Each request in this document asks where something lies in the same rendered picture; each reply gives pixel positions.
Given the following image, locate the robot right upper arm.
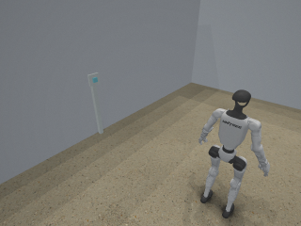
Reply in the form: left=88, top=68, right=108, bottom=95
left=247, top=118, right=261, bottom=153

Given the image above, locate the left robot forearm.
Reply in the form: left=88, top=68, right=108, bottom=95
left=200, top=123, right=209, bottom=139

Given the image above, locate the robot left upper arm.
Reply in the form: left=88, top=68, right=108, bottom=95
left=203, top=108, right=226, bottom=133

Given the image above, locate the left robot hand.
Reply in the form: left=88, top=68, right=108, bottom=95
left=198, top=137, right=208, bottom=145

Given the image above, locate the right robot forearm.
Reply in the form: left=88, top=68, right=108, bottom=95
left=254, top=145, right=269, bottom=168

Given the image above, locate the robot head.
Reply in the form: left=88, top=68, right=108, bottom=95
left=226, top=89, right=251, bottom=120

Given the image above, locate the panel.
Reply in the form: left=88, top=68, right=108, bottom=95
left=87, top=73, right=103, bottom=134

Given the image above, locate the humanoid robot torso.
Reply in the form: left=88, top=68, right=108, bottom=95
left=217, top=109, right=250, bottom=164

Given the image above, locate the right robot hand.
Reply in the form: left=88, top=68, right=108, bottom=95
left=258, top=163, right=270, bottom=177

